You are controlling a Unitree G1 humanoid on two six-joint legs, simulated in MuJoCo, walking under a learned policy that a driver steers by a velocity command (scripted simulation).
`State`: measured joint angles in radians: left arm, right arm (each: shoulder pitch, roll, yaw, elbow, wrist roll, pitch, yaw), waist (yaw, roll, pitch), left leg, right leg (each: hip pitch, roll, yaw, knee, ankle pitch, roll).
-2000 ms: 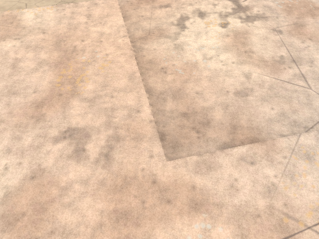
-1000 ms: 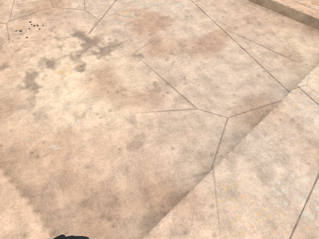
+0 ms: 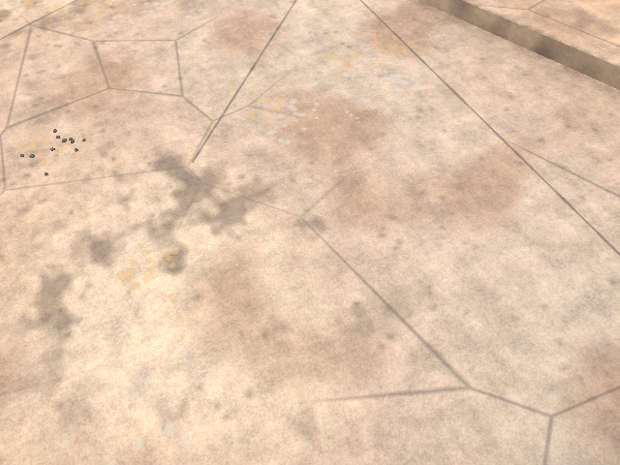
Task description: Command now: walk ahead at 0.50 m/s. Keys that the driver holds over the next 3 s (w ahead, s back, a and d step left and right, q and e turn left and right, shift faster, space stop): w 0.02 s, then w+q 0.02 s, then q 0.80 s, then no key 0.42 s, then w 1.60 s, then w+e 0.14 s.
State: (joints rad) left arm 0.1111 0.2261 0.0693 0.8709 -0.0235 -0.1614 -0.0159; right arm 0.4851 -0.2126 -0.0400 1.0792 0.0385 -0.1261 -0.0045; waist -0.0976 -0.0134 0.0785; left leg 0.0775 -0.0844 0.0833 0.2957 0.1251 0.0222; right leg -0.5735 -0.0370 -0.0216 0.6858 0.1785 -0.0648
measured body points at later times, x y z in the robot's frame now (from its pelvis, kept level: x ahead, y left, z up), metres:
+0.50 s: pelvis +0.22 +0.07 -0.07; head +0.24 +0.10 +0.38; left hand +0.27 +0.37 -0.20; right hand +0.40 -0.19 -0.16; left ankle +0.27 +0.18 -0.79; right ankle +0.26 -0.08 -0.78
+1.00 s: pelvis +0.28 +0.08 -0.05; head +0.31 +0.08 +0.39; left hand +0.27 +0.39 -0.16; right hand +0.53 -0.11 -0.16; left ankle +0.27 +0.18 -0.79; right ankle +0.35 -0.03 -0.79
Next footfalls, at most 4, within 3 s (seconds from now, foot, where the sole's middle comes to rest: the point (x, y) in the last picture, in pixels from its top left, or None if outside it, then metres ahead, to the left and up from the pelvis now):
0.10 right None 0.30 -0.08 -0.83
0.46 left None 0.31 0.19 -0.83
0.98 right None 0.41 0.02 -0.83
1.28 left None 0.24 0.21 -0.83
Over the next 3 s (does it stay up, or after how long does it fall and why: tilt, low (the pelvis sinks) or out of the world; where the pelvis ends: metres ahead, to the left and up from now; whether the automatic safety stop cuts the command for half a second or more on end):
stays up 1.00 0.48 -0.05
